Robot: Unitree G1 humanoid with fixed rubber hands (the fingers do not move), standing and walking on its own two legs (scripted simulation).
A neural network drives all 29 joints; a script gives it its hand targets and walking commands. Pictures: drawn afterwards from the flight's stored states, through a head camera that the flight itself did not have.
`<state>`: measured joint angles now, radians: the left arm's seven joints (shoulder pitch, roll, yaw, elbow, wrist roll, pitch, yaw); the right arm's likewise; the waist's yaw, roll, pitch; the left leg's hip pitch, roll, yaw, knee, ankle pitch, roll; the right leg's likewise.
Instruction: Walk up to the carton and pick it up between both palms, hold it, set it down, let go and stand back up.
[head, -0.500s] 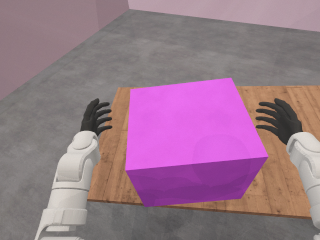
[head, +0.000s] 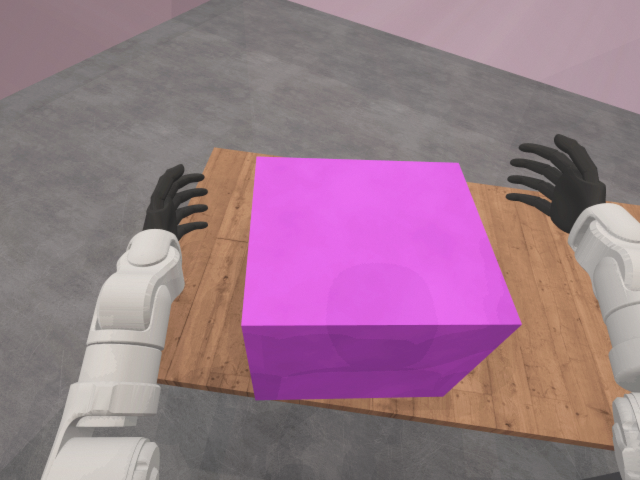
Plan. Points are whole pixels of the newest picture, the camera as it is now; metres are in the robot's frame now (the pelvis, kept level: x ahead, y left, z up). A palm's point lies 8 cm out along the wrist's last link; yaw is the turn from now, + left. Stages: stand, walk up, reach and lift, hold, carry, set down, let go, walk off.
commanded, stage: reach and lift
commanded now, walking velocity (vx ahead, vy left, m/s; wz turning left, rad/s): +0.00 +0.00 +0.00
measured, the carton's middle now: (355, 283) +0.40 -0.03 -0.01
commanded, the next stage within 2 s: none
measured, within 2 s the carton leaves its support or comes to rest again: neither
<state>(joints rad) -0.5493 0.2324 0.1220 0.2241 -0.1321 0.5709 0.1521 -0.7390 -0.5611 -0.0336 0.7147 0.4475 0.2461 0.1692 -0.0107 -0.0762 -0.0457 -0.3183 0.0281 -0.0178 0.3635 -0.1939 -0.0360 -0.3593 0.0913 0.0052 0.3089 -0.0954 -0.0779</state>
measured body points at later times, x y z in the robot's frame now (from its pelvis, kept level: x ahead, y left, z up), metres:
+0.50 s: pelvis +0.00 +0.02 -0.01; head +0.09 -0.02 +0.43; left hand +0.40 +0.19 +0.02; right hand +0.41 -0.24 +0.01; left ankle -0.02 +0.14 -0.74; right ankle +0.03 -0.07 -0.74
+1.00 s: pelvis -0.01 +0.00 -0.02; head +0.08 +0.00 +0.42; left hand +0.41 +0.16 +0.00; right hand +0.41 -0.22 +0.00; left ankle -0.02 +0.14 -0.74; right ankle +0.03 -0.07 -0.74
